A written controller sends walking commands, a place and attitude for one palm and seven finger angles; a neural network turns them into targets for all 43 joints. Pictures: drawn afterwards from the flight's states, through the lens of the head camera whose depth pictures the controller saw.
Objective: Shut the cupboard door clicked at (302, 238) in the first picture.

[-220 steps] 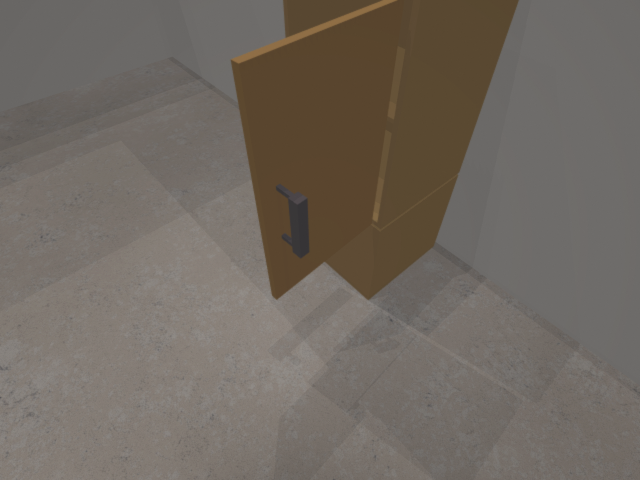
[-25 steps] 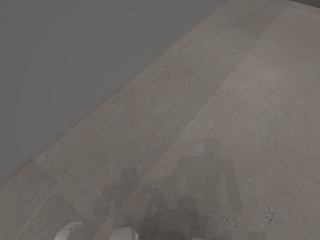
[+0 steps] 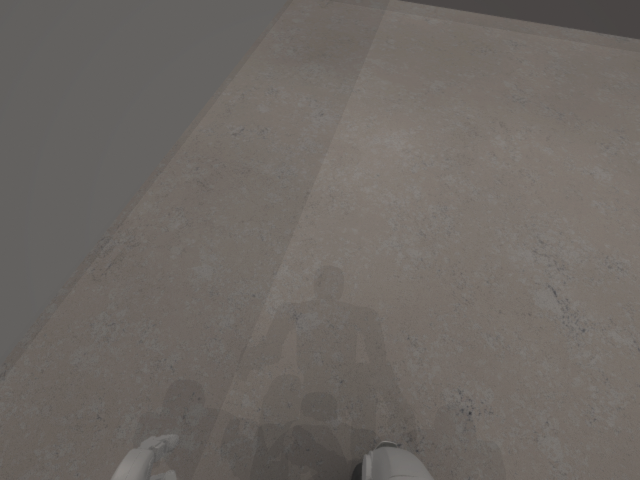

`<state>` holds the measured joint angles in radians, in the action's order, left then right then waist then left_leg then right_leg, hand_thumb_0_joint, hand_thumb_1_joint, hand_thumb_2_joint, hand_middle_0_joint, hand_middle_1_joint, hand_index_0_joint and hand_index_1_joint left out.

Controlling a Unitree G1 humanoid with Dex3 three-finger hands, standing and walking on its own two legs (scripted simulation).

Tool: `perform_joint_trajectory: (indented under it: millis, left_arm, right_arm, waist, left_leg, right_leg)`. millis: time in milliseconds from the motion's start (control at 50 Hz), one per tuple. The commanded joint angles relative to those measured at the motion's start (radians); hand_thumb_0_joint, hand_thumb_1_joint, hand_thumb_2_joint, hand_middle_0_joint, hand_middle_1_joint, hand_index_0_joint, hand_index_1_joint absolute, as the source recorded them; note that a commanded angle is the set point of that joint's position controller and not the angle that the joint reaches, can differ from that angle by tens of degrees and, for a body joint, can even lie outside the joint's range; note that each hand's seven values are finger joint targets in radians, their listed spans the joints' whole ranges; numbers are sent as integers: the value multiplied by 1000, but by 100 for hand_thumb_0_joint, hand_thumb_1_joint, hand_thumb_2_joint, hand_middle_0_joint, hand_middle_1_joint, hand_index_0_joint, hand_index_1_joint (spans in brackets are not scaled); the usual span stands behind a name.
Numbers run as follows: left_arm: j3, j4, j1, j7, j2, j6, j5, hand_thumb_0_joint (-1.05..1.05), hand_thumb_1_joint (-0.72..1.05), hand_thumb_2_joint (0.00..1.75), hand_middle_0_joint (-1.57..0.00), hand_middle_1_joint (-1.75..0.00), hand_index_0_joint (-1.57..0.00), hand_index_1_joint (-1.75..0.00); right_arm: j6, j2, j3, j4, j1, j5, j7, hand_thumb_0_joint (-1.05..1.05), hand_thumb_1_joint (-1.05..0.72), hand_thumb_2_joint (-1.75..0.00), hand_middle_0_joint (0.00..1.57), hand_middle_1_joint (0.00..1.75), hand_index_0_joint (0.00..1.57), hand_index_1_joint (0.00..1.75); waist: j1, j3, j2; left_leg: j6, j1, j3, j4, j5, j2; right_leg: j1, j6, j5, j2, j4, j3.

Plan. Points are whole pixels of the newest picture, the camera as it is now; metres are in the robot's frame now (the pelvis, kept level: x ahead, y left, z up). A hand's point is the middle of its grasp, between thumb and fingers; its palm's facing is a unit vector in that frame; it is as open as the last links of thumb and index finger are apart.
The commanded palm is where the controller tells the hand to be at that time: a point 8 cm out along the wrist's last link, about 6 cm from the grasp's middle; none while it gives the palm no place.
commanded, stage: walk around to get in front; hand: left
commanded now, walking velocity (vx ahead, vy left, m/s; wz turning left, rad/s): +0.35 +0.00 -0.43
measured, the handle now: out of the picture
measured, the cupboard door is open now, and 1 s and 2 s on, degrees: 93 93 93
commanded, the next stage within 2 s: walk to a spot facing it in 0.68 s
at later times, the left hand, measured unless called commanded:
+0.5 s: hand (219, 399) +0.25 +0.16 -0.19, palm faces -0.13 -0.98 -0.17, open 7.3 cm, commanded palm none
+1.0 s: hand (296, 269) +0.50 +0.05 -0.18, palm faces -0.16 -0.97 -0.17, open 7.2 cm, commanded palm none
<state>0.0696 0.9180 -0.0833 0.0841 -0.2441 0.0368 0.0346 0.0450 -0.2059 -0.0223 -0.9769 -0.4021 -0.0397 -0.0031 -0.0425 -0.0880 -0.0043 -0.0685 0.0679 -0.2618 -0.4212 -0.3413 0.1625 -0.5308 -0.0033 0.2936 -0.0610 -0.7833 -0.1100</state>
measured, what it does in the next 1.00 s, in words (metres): walks ahead: right foot, then left foot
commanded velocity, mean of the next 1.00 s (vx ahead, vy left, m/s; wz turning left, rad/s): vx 0.27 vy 0.00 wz -0.04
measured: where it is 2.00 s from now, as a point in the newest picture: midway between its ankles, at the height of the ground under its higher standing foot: (381, 363)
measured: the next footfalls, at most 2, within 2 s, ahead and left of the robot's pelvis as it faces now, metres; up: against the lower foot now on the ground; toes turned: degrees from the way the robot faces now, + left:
right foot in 0.06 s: +0.15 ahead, -0.13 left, +0.00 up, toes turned -9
left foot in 0.42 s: +0.30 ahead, +0.09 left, +0.00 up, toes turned -1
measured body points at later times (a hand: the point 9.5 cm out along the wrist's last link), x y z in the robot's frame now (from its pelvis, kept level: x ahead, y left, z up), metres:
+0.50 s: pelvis +0.20 -0.03 -0.01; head +0.23 -0.01 +0.44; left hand +0.26 +0.22 -0.17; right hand +0.25 -0.28 -0.14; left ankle +0.26 +0.09 -0.74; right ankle +0.11 -0.12 -0.69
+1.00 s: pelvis +0.40 -0.12 +0.00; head +0.44 -0.10 +0.44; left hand +0.51 +0.10 -0.17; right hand +0.36 -0.35 -0.15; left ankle +0.48 -0.01 -0.72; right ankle +0.35 -0.21 -0.74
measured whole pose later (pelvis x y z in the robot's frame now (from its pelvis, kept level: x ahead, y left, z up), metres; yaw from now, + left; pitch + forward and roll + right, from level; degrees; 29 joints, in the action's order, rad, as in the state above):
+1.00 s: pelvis +0.40 -0.12 +0.00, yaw -9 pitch +0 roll -1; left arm 0.05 1.05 -0.17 0.00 -0.20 -0.04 0.02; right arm 0.02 -0.16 -0.04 -1.05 -0.27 -0.02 0.01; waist -0.04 -0.07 -0.03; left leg -0.04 0.42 -0.13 -0.68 -0.24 0.09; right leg -0.17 -0.02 0.32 -0.04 -0.49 -0.20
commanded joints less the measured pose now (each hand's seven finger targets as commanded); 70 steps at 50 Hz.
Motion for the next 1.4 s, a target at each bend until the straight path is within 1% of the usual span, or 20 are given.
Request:
perform_joint_trajectory:
  millis: [0, 20, 40, 60, 160, 360, 400, 420, 560, 680, 720, 740, 840, 960, 1000, 1060, 1260, 1300, 1320, 1380]
  left_arm:
    - [20, -57, -61, -10, -64, -46, -3, 0, 90, 90, -20, -30, -20, -30]
    - [44, 4, -258, -24, -150, -60, -1, 0, 90, 90, -20, -30, -20, -30]
    - [81, 41, -428, -44, -286, -69, -8, 0, 90, 90, -20, -30, -20, -30]
    - [79, 41, -397, -56, -308, -60, -33, 0, 90, 90, -20, -30, -20, -30]
    - [25, -43, -80, -78, -126, -80, -11, 0, 90, 90, -20, -30, -20, -30]
    - [28, 28, -131, -62, -103, -88, -21, 0, 90, 90, -20, -30, -20, -30]
    - [6, -7, -132, -53, -3, -91, -25, 0, 90, 90, -20, -30, -20, -30]
    - [7, -29, -68, -54, -34, -97, -11, 0, 90, 90, -20, -30, -20, -30]
    - [-8, 7, -34, -29, 21, -74, -6, 0, 90, 90, -20, -30, -20, -30]
    - [13, 62, -170, -33, -29, -76, -3, 0, 90, 90, -20, -30, -20, -30]
    - [62, 137, -434, -57, -214, -91, -2, 0, 90, 90, -20, -30, -20, -30]
    - [61, 140, -449, -67, -230, -84, -22, 0, 90, 90, -20, -30, -20, -30]
    - [7, 81, -168, -95, -61, -101, -9, 0, 90, 90, -20, -30, -20, -30]
    - [8, 93, -126, -99, -70, -86, -26, 0, 90, 90, -20, -30, -20, -30]
    - [1, 72, -166, -103, -24, -68, -31, 0, 90, 90, -20, -30, -20, -30]
    - [1, 15, -64, -104, -24, -47, -25, 0, 90, 90, -20, -30, -20, -30]
    - [19, -5, -173, -98, -47, -30, -24, 0, 90, 90, -20, -30, -20, -30]
    - [52, -24, -216, -110, -212, -43, 1, 0, 90, 90, -20, -30, -20, -30]
    - [39, -47, -188, -108, -228, -38, -6, 0, 90, 90, -20, -30, -20, -30]
    - [16, -74, -85, -116, -123, -47, -9, 0, 90, 90, -20, -30, -20, -30]
  right_arm:
    - [10, -193, -45, 49, 11, 6, -10, 0, -90, -90, 20, 30, 20, 30]
    - [13, -168, -38, 70, 53, 20, 0, 0, -90, -90, 20, 30, 20, 30]
    - [15, -97, -22, 129, 101, 40, 4, 0, -90, -90, 20, 30, 20, 30]
    - [11, -128, -34, 150, 191, 34, -2, 0, -90, -90, 20, 30, 20, 30]
    - [-22, -91, -38, 49, 98, 8, 4, 0, -90, -90, 20, 30, 20, 30]
    - [20, -95, -47, 43, 88, 7, 9, 0, -90, -90, 20, 30, 20, 30]
    - [27, -258, -83, -2, -133, -18, -8, 0, -90, -90, 20, 30, 20, 30]
    - [14, -245, -78, -3, -147, -12, -9, 0, -90, -90, 20, 30, 20, 30]
    - [40, -135, -48, -9, -7, 0, -12, 0, -90, -90, 20, 30, 20, 30]
    - [9, -140, -51, -25, 53, 8, 1, 0, -90, -90, 20, 30, 20, 30]
    - [12, -49, -29, 24, 114, 30, 15, 0, -90, -90, 20, 30, 20, 30]
    - [10, -76, -35, 57, 199, 27, 14, 0, -90, -90, 20, 30, 20, 30]
    - [-22, -10, -28, -44, 97, 20, 3, 0, -90, -90, 20, 30, 20, 30]
    - [-22, 1, -17, -67, 38, 16, 13, 0, -90, -90, 20, 30, 20, 30]
    - [-17, -138, -47, -57, -46, 8, 5, 0, -90, -90, 20, 30, 20, 30]
    - [-31, -184, -57, -34, -17, 2, -28, 0, -90, -90, 20, 30, 20, 30]
    - [-70, -209, -90, 97, 254, 17, -11, 0, -90, -90, 20, 30, 20, 30]
    - [-76, -97, -77, 155, 296, 26, 8, 0, -90, -90, 20, 30, 20, 30]
    - [-77, -128, -82, 170, 319, 19, 17, 0, -90, -90, 20, 30, 20, 30]
    - [-97, -108, -81, 131, 301, 21, 24, 0, -90, -90, 20, 30, 20, 30]
  waist:
    - [91, 105, 124]
    - [189, 203, -39]
    - [247, 300, -357]
    - [232, 210, -210]
    - [26, 83, -137]
    - [-9, 80, -2]
    - [-98, 147, 343]
    - [-103, 119, 252]
    - [-3, 94, 142]
    - [84, 86, 75]
    - [210, 165, -333]
    - [223, 129, -251]
    - [37, 86, -138]
    - [10, 112, -53]
    - [-15, 182, 251]
    - [-23, 173, 251]
    - [76, 163, 128]
    - [113, 112, -334]
    - [114, 95, -269]
    - [38, 62, -208]
  left_leg:
    - [93, 136, 13, -139, 473, 155]
    - [52, 348, -36, -405, 416, 95]
    - [-1, 659, -15, -778, -272, -74]
    - [12, 743, 194, -903, -291, -43]
    - [-3, 476, 219, -666, 6, 16]
    - [23, 60, 166, -53, 138, -70]
    - [195, -195, 676, 166, -137, 302]
    - [252, -122, 765, 227, -215, 357]
    - [155, 9, 198, 181, 346, 158]
    - [99, 197, 88, -12, 144, 92]
    - [27, 592, -14, -523, -155, -96]
    - [37, 659, 131, -705, -302, -76]
    - [26, 420, 214, -560, -63, -13]
    - [25, 197, 120, -116, 251, -91]
    - [145, 18, 438, -38, 706, 115]
    - [288, 15, 674, 29, 769, 240]
    - [154, 330, 462, -28, 250, 19]
    - [14, 588, 218, -398, -211, -203]
    - [27, 540, 260, -616, -271, -162]
    - [6, 551, 262, -791, -124, -100]
  right_leg:
    - [398, -51, -28, 83, 201, -72]
    - [724, -105, 42, -5, 257, 64]
    - [909, -228, 40, -340, 424, 597]
    - [766, -275, 61, -391, 535, 690]
    - [272, -192, 68, -200, 594, 314]
    - [183, -133, 102, -92, 408, 247]
    - [-123, -40, 232, 98, -125, 38]
    - [-170, -47, 267, 60, -317, 117]
    - [-17, -2, 24, -32, -71, 50]
    - [404, -27, -82, 53, 241, -41]
    - [755, -189, 151, -286, 461, 490]
    - [692, -261, 186, -377, 588, 638]
    - [338, -171, -296, -270, 541, 175]
    - [369, -69, -380, -197, 338, -34]
    - [198, 30, -24, -67, 40, -90]
    - [-15, 55, 347, -1, -330, 88]
    - [389, 67, -29, 48, 262, 33]
    - [477, -78, 12, -366, 567, 457]
    - [347, -151, -21, -438, 573, 451]
    - [332, -123, -301, -306, 475, 220]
